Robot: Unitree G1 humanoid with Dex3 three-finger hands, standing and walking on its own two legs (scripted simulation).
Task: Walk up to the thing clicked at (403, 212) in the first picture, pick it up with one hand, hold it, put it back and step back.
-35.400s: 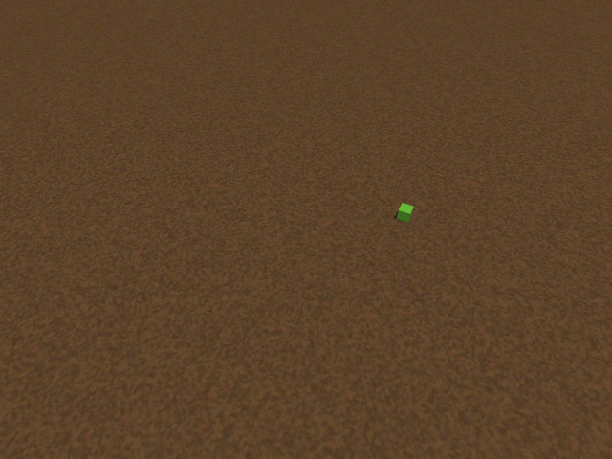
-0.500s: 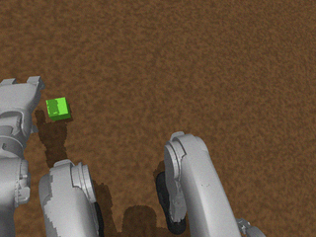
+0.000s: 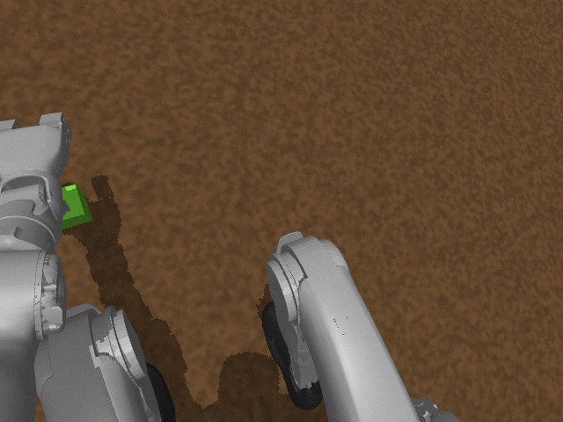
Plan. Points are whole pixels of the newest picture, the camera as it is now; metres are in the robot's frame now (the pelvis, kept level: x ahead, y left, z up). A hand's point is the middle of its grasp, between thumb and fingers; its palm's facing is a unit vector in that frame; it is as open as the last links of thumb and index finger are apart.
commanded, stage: approach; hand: left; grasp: from above
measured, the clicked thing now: (67, 207) +0.50 +0.21 -0.30
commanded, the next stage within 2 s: close in in 0.04 s
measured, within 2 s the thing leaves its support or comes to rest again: neither
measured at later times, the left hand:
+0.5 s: hand (47, 200) +0.49 +0.21 -0.20, palm faces -0.44 -0.06 -0.90, open 11.7 cm
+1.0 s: hand (60, 208) +0.49 +0.21 -0.25, palm faces -0.44 -0.09 -0.89, open 12.1 cm
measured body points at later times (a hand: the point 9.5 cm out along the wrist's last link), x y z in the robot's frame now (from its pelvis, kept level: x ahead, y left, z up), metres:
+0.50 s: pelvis +0.00 +0.00 -0.01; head +0.25 +0.08 +0.36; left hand +0.51 +0.21 -0.15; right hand +0.04 -0.27 -0.09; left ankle +0.07 +0.13 -0.29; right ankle +0.11 -0.12 -0.29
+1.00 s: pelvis +0.00 +0.01 -0.02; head +0.28 +0.08 +0.32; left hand +0.51 +0.21 -0.20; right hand +0.00 -0.24 -0.09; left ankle +0.07 +0.13 -0.29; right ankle +0.11 -0.12 -0.29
